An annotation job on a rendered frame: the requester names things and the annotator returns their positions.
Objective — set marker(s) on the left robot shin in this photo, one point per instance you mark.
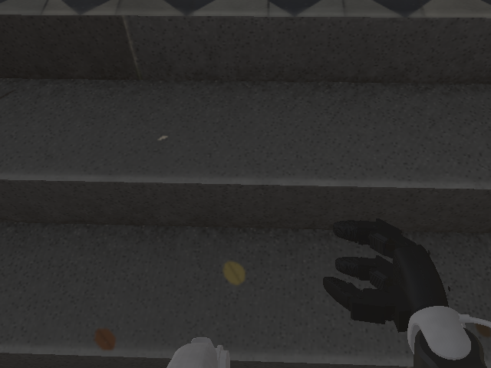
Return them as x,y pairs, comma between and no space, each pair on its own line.
201,340

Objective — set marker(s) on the robot left thigh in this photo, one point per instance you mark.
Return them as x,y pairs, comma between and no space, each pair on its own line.
200,355

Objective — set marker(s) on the robot right hand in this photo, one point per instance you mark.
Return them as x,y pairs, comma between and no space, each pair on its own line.
410,284

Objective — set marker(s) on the right robot forearm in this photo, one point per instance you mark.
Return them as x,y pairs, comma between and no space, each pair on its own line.
438,340

